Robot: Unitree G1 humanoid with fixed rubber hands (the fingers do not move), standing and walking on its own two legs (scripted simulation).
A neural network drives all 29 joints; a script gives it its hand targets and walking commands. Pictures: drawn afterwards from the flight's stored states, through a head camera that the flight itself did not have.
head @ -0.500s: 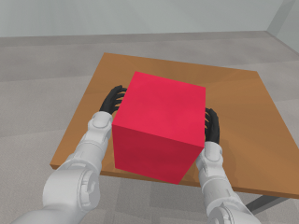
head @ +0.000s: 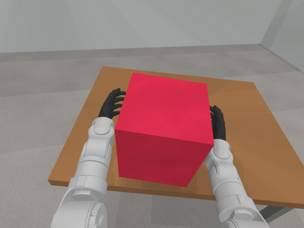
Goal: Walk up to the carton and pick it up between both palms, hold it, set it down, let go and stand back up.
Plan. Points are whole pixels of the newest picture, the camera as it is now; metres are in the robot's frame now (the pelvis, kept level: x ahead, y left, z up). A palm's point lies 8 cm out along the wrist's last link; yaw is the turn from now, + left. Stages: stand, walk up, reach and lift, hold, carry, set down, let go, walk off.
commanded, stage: reach and lift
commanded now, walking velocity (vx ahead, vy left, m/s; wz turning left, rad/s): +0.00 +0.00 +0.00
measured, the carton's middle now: (160, 132) +0.37 -0.04 +0.06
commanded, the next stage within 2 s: hold in 1.64 s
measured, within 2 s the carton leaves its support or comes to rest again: neither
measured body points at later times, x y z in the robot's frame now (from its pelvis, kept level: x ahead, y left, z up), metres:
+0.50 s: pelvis -0.05 +0.00 +0.00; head -0.07 +0.03 +0.45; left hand +0.34 +0.14 +0.16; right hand +0.32 -0.17 +0.14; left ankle -0.03 +0.11 -0.75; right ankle +0.00 -0.13 -0.75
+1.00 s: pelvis -0.01 -0.02 +0.00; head -0.04 +0.01 +0.45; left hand +0.36 +0.13 +0.16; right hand +0.35 -0.18 +0.15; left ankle -0.03 +0.11 -0.75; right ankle +0.00 -0.13 -0.75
